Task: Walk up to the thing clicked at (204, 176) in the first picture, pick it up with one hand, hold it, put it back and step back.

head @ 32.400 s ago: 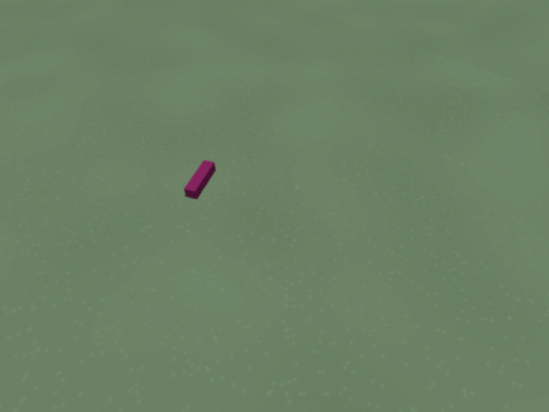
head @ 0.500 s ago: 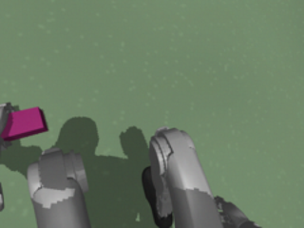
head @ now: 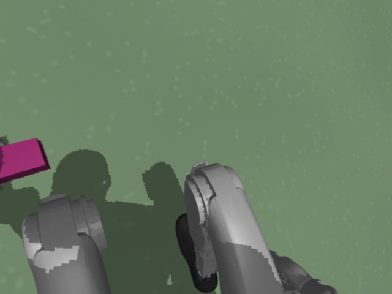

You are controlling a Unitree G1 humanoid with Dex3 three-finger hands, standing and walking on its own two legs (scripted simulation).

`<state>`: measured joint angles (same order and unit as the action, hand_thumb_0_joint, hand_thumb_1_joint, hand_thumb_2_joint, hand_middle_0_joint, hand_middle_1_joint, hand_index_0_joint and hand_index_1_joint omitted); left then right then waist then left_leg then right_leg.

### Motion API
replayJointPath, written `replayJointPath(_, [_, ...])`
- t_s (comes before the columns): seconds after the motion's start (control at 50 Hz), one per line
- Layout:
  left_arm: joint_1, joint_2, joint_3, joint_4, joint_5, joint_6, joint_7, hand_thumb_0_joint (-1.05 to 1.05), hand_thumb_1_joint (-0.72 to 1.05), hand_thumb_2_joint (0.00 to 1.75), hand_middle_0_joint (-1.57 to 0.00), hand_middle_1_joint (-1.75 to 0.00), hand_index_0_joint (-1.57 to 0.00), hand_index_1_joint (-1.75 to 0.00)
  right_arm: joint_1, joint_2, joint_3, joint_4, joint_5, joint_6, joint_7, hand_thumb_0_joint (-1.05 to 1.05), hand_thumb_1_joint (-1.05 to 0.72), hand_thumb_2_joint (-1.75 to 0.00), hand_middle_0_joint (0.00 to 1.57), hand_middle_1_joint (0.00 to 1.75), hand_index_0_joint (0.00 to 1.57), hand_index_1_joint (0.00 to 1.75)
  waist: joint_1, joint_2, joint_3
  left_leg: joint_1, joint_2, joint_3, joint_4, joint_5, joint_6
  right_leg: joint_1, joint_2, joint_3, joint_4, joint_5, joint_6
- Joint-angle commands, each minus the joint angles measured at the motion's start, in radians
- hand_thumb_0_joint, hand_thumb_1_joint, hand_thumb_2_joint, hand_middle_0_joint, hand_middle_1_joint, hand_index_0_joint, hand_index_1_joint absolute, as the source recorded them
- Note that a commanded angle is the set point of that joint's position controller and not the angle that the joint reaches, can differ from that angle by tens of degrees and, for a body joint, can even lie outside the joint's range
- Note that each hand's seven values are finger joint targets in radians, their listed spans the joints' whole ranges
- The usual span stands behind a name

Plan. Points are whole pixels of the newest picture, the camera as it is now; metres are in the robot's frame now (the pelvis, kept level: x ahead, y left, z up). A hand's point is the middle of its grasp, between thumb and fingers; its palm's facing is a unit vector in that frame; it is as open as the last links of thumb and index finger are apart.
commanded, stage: rest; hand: left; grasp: from above
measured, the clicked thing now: out of the picture +0.39 +0.33 -0.25
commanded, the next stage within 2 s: open in 0.32 s
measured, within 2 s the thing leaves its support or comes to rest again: neither
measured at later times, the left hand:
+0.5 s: hand out of the picture +0.37 +0.32 -0.24, palm faces -0.42 -0.15 -0.90, open 9.4 cm
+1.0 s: hand out of the picture +0.37 +0.33 -0.24, palm faces -0.44 -0.18 -0.88, open 13.6 cm
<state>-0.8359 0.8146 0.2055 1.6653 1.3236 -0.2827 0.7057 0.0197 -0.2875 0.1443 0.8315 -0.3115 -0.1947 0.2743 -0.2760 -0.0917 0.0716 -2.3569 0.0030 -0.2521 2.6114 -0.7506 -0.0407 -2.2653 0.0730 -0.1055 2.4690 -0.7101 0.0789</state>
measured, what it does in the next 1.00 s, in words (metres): stands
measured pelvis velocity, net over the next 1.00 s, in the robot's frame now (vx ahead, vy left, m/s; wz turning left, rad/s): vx -0.01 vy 0.01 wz -0.03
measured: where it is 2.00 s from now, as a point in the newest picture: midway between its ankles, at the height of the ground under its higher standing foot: (151, 287)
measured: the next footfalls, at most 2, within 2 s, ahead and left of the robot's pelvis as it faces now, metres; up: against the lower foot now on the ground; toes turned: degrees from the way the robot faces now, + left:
none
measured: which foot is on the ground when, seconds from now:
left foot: down 0.00-1.00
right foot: down 0.00-1.00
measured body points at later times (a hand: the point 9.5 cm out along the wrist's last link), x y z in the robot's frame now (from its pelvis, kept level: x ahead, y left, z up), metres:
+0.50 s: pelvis -0.01 +0.00 +0.00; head +0.23 +0.13 +0.36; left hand +0.39 +0.32 -0.18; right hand +0.08 -0.26 -0.07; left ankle +0.06 +0.13 -0.25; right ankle +0.10 -0.13 -0.25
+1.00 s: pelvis -0.01 +0.01 +0.00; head +0.23 +0.13 +0.36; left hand +0.39 +0.33 -0.19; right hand +0.07 -0.26 -0.06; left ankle +0.06 +0.13 -0.25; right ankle +0.10 -0.13 -0.25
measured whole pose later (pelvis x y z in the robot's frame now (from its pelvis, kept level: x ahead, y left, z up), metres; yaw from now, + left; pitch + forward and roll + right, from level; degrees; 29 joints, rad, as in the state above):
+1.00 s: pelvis -0.01 +0.01 +0.00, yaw -2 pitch +25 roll -14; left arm -0.86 0.89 0.16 1.72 1.28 -0.29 0.71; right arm 0.03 -0.33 0.20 0.81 -0.32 -0.28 0.33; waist -0.29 -0.11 0.13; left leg -2.33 0.00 -0.28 2.61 -0.74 -0.02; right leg -2.22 0.08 -0.13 2.44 -0.69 0.08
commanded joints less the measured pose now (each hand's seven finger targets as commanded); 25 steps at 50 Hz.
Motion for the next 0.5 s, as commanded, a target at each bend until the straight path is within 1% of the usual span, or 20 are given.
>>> replayJointPath(0.0, [-0.216, 0.251, 0.008, -0.092, -0.016, -0.001, 0.052, 0.0, 0.54, 0.83, -0.89, -0.75, -0.9, -0.74, 0.155, -0.307, -0.082, -0.001, 0.0, -0.008, -0.002, 0.0, -0.89, -0.9, 0.2, 0.3, 0.2, 0.3, -0.006, 0.418, -0.648, 0.496, 0.013, 0.151, -0.273, 0.263, 0.048, 0.328, 0.022, -0.146, -0.206, 0.294, -0.087])
replayJointPath(0.02, [-0.22, 0.238, -0.007, -0.083, -0.014, -0.002, 0.049, 0.0, 0.51, 0.81, -0.87, -0.74, -0.88, -0.73, 0.157, -0.303, -0.077, -0.002, 0.002, -0.007, 0.0, 0.0, -0.9, -0.9, 0.2, 0.3, 0.2, 0.3, -0.014, 0.431, -0.648, 0.491, 0.016, 0.15, -0.276, 0.257, 0.048, 0.335, 0.027, -0.142, -0.209, 0.295, -0.088])
replayJointPath(0.06, [-0.237, 0.262, 0.004, -0.078, -0.012, -0.008, 0.053, 0.0, 0.5, 0.79, -0.86, -0.73, -0.88, -0.72, 0.164, -0.315, -0.073, -0.012, 0.001, -0.012, 0.002, 0.0, -0.89, -0.9, 0.2, 0.3, 0.2, 0.3, -0.024, 0.418, -0.637, 0.49, 0.014, 0.147, -0.27, 0.256, 0.049, 0.334, 0.024, -0.146, -0.209, 0.296, -0.088])
replayJointPath(0.08, [-0.236, 0.248, -0.017, -0.077, -0.014, -0.008, 0.057, 0.0, 0.5, 0.78, -0.86, -0.72, -0.87, -0.71, 0.15, -0.313, -0.074, -0.002, 0.0, -0.013, 0.002, 0.0, -0.89, -0.9, 0.2, 0.3, 0.2, 0.3, -0.016, 0.415, -0.625, 0.472, 0.017, 0.145, -0.272, 0.236, 0.049, 0.323, 0.027, -0.143, -0.216, 0.274, -0.089])
replayJointPath(0.12, [-0.251, 0.248, -0.029, -0.075, -0.012, -0.014, 0.057, 0.0, 0.53, 0.79, -0.88, -0.73, -0.9, -0.72, 0.157, -0.32, -0.067, -0.005, -0.004, -0.023, 0.007, 0.0, -0.9, -0.9, 0.2, 0.3, 0.2, 0.3, -0.032, 0.43, -0.615, 0.489, 0.016, 0.143, -0.272, 0.231, 0.049, 0.321, 0.026, -0.15, -0.211, 0.265, -0.085])
replayJointPath(0.14, [-0.25, 0.265, -0.019, -0.081, -0.017, -0.016, 0.066, 0.0, 0.5, 0.79, -0.87, -0.72, -0.88, -0.71, 0.141, -0.327, -0.069, -0.007, -0.004, -0.026, 0.006, 0.0, -0.89, -0.9, 0.2, 0.3, 0.2, 0.3, -0.024, 0.418, -0.617, 0.487, 0.018, 0.137, -0.276, 0.231, 0.047, 0.32, 0.027, -0.153, -0.212, 0.264, -0.089])
replayJointPath(0.16, [-0.244, 0.257, -0.032, -0.062, -0.006, -0.013, 0.067, 0.0, 0.52, 0.78, -0.89, -0.72, -0.9, -0.7, 0.147, -0.328, -0.065, -0.003, -0.003, -0.03, 0.009, 0.0, -0.89, -0.9, 0.2, 0.3, 0.2, 0.3, -0.027, 0.426, -0.606, 0.497, 0.016, 0.139, -0.277, 0.224, 0.046, 0.304, 0.026, -0.157, -0.206, 0.254, -0.088])
replayJointPath(0.2, [-0.235, 0.256, -0.032, -0.051, -0.013, -0.012, 0.08, 0.0, 0.52, 0.77, -0.88, -0.72, -0.89, -0.71, 0.136, -0.328, -0.061, -0.005, -0.011, -0.035, 0.012, 0.0, -0.89, -0.9, 0.2, 0.3, 0.2, 0.3, -0.025, 0.426, -0.6, 0.486, 0.018, 0.137, -0.278, 0.211, 0.046, 0.311, 0.03, -0.155, -0.212, 0.243, -0.09])
replayJointPath(0.22, [-0.219, 0.231, -0.05, -0.03, -0.018, -0.009, 0.083, 0.0, 0.51, 0.77, -0.88, -0.7, -0.89, -0.69, 0.135, -0.328, -0.06, 0.003, -0.01, -0.036, 0.013, 0.0, -0.89, -0.9, 0.2, 0.3, 0.2, 0.3, -0.027, 0.414, -0.589, 0.477, 0.017, 0.133, -0.293, 0.192, 0.047, 0.304, 0.031, -0.16, -0.221, 0.218, -0.088])
replayJointPath(0.24, [-0.239, 0.229, -0.06, -0.044, -0.02, -0.009, 0.084, 0.0, 0.52, 0.77, -0.87, -0.72, -0.89, -0.71, 0.13, -0.329, -0.06, 0.0, -0.012, -0.046, 0.017, 0.0, -0.89, -0.9, 0.2, 0.3, 0.2, 0.3, -0.034, 0.416, -0.581, 0.478, 0.018, 0.133, -0.278, 0.196, 0.048, 0.296, 0.028, -0.16, -0.212, 0.225, -0.086])
replayJointPath(0.26, [-0.246, 0.248, -0.051, -0.064, -0.018, -0.01, 0.086, 0.0, 0.5, 0.79, -0.86, -0.73, -0.87, -0.72, 0.128, -0.337, -0.058, -0.008, -0.013, -0.049, 0.017, 0.0, -0.89, -0.9, 0.2, 0.3, 0.2, 0.3, -0.033, 0.415, -0.598, 0.486, 0.02, 0.132, -0.279, 0.208, 0.047, 0.312, 0.031, -0.158, -0.218, 0.241, -0.089])
replayJointPath(0.28, [-0.235, 0.227, -0.071, -0.022, -0.017, -0.003, 0.086, 0.0, 0.48, 0.78, -0.85, -0.72, -0.87, -0.71, 0.131, -0.335, -0.049, -0.001, -0.01, -0.051, 0.019, 0.0, -0.9, -0.9, 0.2, 0.3, 0.2, 0.3, -0.039, 0.415, -0.569, 0.471, 0.017, 0.132, -0.277, 0.195, 0.05, 0.3, 0.027, -0.157, -0.222, 0.228, -0.086])
replayJointPath(0.32, [-0.238, 0.266, -0.046, -0.051, -0.023, -0.004, 0.097, 0.0, 0.48, 0.78, -0.85, -0.73, -0.86, -0.71, 0.118, -0.347, -0.056, -0.012, -0.008, -0.057, 0.021, 0.0, -0.89, -0.9, 0.2, 0.3, 0.2, 0.3, -0.027, 0.4, -0.578, 0.47, 0.022, 0.126, -0.279, 0.204, 0.049, 0.306, 0.031, -0.159, -0.225, 0.237, -0.09])
replayJointPath(0.34, [-0.229, 0.236, -0.07, -0.016, -0.02, 0.002, 0.094, 0.0, 0.49, 0.79, -0.86, -0.72, -0.87, -0.71, 0.131, -0.342, -0.051, 0.002, -0.01, -0.06, 0.026, 0.0, -0.89, -0.9, 0.2, 0.3, 0.2, 0.3, -0.036, 0.408, -0.562, 0.472, 0.019, 0.128, -0.279, 0.2, 0.048, 0.3, 0.027, -0.159, -0.22, 0.23, -0.087])
replayJointPath(0.38, [-0.233, 0.252, -0.059, -0.037, -0.02, 0.001, 0.098, 0.0, 0.48, 0.81, -0.84, -0.75, -0.85, -0.74, 0.122, -0.347, -0.05, -0.015, -0.011, -0.068, 0.029, 0.0, -0.9, -0.9, 0.2, 0.3, 0.2, 0.3, -0.034, 0.413, -0.581, 0.489, 0.023, 0.125, -0.274, 0.224, 0.045, 0.317, 0.032, -0.16, -0.213, 0.26, -0.089])
replayJointPath(0.4, [-0.225, 0.237, -0.072, -0.016, -0.024, 0.006, 0.102, 0.0, 0.47, 0.82, -0.84, -0.75, -0.85, -0.74, 0.126, -0.345, -0.044, 0.002, -0.013, -0.067, 0.029, 0.0, -0.89, -0.9, 0.2, 0.3, 0.2, 0.3, -0.032, 0.407, -0.571, 0.471, 0.022, 0.122, -0.283, 0.21, 0.047, 0.315, 0.032, -0.159, -0.225, 0.242, -0.09])
replayJointPath(0.42, [-0.227, 0.24, -0.067, -0.024, -0.022, 0.006, 0.102, 0.0, 0.39, 0.77, -0.76, -0.76, -0.77, -0.74, 0.132, -0.352, -0.049, -0.008, -0.014, -0.069, 0.033, 0.0, -0.89, -0.89, 0.2, 0.3, 0.2, 0.3, -0.04, 0.402, -0.575, 0.483, 0.023, 0.119, -0.285, 0.219, 0.047, 0.313, 0.031, -0.165, -0.22, 0.252, -0.088])
replayJointPath(0.44, [-0.238, 0.269, -0.049, -0.04, -0.021, 0.004, 0.104, 0.0, 0.31, 0.75, -0.68, -0.76, -0.69, -0.74, 0.127, -0.355, -0.049, -0.02, -0.012, -0.072, 0.034, 0.0, -0.89, -0.89, 0.2, 0.3, 0.2, 0.3, -0.036, 0.418, -0.587, 0.494, 0.024, 0.121, -0.281, 0.23, 0.046, 0.326, 0.032, -0.163, -0.217, 0.266, -0.088])
replayJointPath(0.46, [-0.239, 0.241, -0.079, -0.014, -0.024, 0.01, 0.104, 0.0, 0.23, 0.76, -0.6, -0.76, -0.61, -0.74, 0.123, -0.347, -0.042, -0.002, -0.01, -0.073, 0.034, 0.0, -0.89, -0.9, 0.2, 0.3, 0.2, 0.3, -0.034, 0.42, -0.559, 0.472, 0.023, 0.124, -0.281, 0.207, 0.045, 0.315, 0.031, -0.156, -0.225, 0.244, -0.093])
replayJointPath(0.48, [-0.254, 0.246, -0.07, -0.033, -0.029, 0.008, 0.106, 0.0, 0.15, 0.73, -0.52, -0.77, -0.53, -0.74, 0.119, -0.355, -0.049, -0.006, -0.011, -0.077, 0.037, 0.0, -0.89, -0.89, 0.2, 0.3, 0.2, 0.3, -0.043, 0.403, -0.559, 0.47, 0.025, 0.113, -0.285, 0.2, 0.047, 0.303, 0.029, -0.166, -0.223, 0.235, -0.09])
